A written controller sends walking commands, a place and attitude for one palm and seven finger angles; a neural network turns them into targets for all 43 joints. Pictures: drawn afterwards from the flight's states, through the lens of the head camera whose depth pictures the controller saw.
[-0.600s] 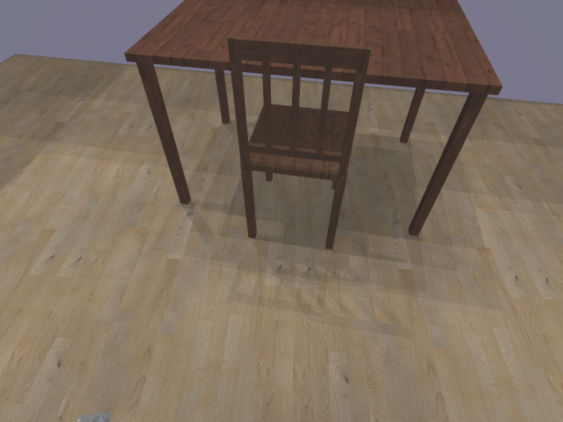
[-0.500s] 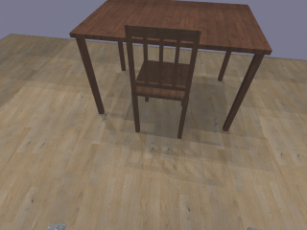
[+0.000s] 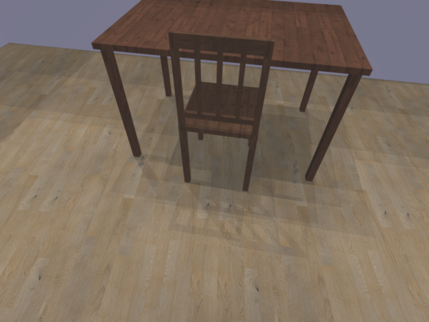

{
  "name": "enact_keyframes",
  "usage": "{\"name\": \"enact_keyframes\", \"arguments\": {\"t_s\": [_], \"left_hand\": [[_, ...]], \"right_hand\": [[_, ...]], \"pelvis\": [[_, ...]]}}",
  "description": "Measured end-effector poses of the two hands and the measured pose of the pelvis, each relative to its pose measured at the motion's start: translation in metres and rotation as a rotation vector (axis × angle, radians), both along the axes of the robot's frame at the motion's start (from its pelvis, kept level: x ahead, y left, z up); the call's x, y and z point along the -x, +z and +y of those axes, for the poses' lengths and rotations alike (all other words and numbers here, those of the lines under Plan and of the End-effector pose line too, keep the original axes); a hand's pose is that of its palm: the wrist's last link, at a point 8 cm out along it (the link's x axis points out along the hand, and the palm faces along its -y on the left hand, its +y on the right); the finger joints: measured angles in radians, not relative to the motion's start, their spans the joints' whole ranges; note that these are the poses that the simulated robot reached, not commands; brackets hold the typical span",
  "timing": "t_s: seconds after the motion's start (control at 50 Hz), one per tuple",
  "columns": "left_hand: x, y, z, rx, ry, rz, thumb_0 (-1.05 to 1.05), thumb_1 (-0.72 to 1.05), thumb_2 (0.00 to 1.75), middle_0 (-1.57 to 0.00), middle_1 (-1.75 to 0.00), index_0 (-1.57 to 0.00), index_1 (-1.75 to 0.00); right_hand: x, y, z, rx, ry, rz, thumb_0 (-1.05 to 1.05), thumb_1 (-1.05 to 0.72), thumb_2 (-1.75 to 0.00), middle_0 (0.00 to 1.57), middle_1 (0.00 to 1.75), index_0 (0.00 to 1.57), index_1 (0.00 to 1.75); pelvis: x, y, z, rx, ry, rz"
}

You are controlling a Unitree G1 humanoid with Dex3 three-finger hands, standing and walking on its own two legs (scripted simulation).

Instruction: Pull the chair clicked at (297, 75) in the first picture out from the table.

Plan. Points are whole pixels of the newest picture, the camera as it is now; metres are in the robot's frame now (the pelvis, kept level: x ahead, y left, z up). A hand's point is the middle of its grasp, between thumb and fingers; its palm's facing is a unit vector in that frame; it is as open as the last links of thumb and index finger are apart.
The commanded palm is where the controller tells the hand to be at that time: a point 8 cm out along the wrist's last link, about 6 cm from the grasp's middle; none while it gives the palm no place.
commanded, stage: stand and wait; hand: left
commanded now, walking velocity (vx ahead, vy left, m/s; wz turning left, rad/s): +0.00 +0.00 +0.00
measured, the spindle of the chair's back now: (219, 86) +1.00 +0.04 -0.10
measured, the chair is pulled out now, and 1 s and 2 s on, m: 0.00 0.00 0.00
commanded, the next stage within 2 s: look at it before walking up in 0.22 s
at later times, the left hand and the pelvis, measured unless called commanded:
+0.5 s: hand out of the picture +0.07 +0.24 -0.15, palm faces -0.03 -0.95 -0.32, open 7.4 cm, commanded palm none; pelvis +0.00 +0.00 +0.00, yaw +0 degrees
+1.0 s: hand out of the picture +0.07 +0.25 -0.16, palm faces -0.02 -0.94 -0.33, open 7.4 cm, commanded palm none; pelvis +0.00 +0.00 +0.00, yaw +0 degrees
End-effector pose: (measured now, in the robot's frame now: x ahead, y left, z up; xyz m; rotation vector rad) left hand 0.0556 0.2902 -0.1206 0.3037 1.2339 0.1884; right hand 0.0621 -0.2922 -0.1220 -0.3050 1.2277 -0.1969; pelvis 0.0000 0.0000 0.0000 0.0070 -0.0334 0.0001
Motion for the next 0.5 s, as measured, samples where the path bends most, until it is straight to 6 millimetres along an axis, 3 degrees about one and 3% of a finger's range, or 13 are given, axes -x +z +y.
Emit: {"name": "enact_keyframes", "arguments": {"t_s": [0.18, 0.5], "left_hand": [[0.0, 0.0022, -0.0003, -0.005, -0.003, -0.006, 0.0, 0.91, 0.89, -0.2, -0.3, -0.2, -0.3], [-0.0075, 0.0024, -0.0035, 0.006, -0.015, -0.028, 0.0, 0.91, 0.89, -0.2, -0.3, -0.2, -0.3]], "right_hand": [[0.0102, -0.0019, 0.0006, -0.009, -0.008, 0.015, 0.01, -0.9, -0.9, 0.21, 0.3, 0.2, 0.3], [0.0025, -0.0004, 0.0061, -0.02, -0.003, -0.01, 0.01, -0.9, -0.9, 0.21, 0.3, 0.2, 0.3]], "pelvis": [[0.0036, 0.0008, -0.0013, 0.0, -0.002, -0.002], [0.0039, 0.0015, -0.0003, 0.001, -0.006, 0.003]]}}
